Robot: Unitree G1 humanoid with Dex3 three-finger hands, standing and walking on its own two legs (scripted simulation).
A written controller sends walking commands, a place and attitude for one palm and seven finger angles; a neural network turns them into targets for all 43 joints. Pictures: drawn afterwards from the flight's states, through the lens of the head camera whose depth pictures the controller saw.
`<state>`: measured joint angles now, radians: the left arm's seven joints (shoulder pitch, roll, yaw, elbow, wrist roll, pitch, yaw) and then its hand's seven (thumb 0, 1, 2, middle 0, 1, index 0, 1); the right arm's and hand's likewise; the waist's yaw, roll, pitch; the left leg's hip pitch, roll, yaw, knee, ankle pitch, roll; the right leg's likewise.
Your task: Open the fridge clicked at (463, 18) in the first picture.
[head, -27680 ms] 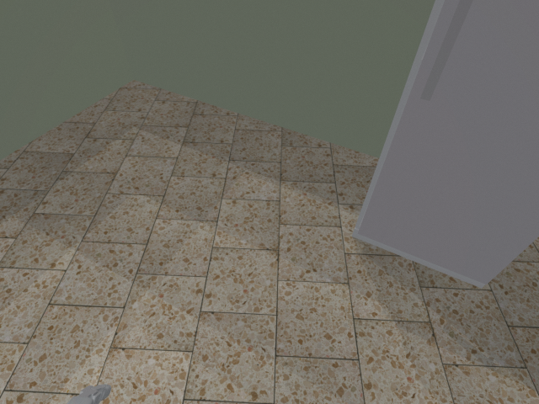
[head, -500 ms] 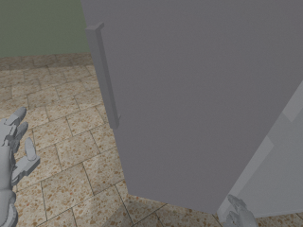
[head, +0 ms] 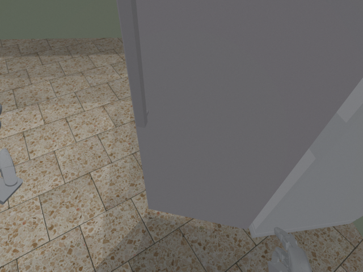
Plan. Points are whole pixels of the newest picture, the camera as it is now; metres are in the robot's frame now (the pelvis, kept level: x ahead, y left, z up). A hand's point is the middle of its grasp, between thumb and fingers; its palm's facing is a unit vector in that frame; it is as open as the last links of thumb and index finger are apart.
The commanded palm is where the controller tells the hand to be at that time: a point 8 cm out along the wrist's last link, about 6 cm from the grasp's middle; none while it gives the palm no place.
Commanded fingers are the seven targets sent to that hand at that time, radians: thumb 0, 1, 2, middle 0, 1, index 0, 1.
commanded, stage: step back with the hand held close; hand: left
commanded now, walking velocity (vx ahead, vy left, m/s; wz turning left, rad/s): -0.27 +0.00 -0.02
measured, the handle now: (138, 69) +0.50 +0.15 +0.19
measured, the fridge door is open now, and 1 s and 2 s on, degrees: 71 71 71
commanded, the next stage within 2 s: stop stepping back and stand still in 0.62 s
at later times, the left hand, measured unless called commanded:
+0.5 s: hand out of the picture +0.12 +0.25 +0.18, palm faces +0.51 -0.73 -0.46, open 7.4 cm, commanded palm +0.05 +0.28 +0.19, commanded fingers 0.00 0.90 0.90 -0.20 -0.30 -0.20 -0.30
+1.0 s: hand out of the picture +0.00 +0.24 +0.18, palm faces +0.43 -0.81 -0.40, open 7.4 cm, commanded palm -0.06 +0.27 +0.19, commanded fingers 0.00 0.90 0.90 -0.20 -0.30 -0.20 -0.30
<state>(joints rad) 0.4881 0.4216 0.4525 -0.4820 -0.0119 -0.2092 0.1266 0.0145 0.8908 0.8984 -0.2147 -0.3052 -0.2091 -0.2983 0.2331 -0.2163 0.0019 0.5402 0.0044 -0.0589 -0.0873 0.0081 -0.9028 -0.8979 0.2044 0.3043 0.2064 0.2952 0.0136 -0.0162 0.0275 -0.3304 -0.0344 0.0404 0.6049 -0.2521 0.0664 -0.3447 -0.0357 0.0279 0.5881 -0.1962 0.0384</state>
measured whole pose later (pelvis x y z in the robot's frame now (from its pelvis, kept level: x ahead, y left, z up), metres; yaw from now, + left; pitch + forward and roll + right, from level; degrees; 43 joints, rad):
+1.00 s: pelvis -0.20 -0.03 +0.01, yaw -1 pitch +0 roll +0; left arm 0.51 0.40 0.40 -0.48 -0.04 -0.18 0.13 0.01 0.89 0.90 -0.21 -0.31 -0.21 -0.30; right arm 0.25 -0.19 0.02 0.66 0.00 -0.11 -0.06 0.01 -0.90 -0.90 0.21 0.30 0.21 0.30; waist 0.02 -0.04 -0.05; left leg -0.52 0.02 0.02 0.87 -0.33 -0.02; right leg -0.18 0.01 -0.04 0.49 -0.31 -0.03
